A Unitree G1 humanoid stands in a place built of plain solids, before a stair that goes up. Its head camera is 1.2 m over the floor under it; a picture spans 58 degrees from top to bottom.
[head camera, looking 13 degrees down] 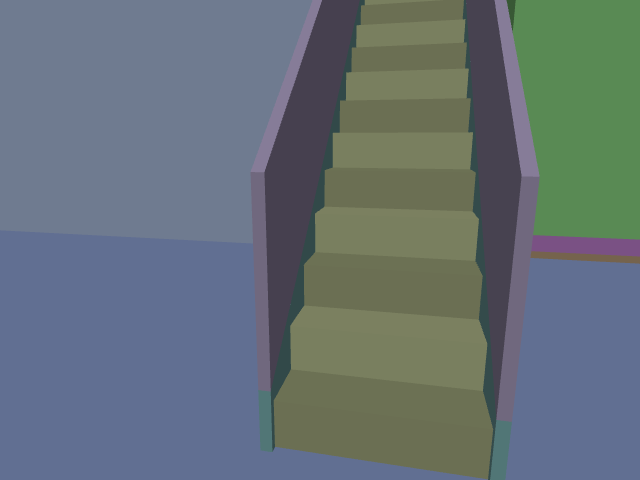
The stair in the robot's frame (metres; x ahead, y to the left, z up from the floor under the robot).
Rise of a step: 0.21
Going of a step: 0.24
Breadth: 0.81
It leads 12 degrees to the right of straight ahead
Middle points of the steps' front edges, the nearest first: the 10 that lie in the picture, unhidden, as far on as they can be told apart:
1.42 -0.21 0.21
1.66 -0.27 0.42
1.90 -0.32 0.62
2.14 -0.37 0.83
2.38 -0.42 1.04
2.61 -0.47 1.24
2.85 -0.52 1.45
3.09 -0.58 1.66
3.33 -0.63 1.86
3.57 -0.68 2.07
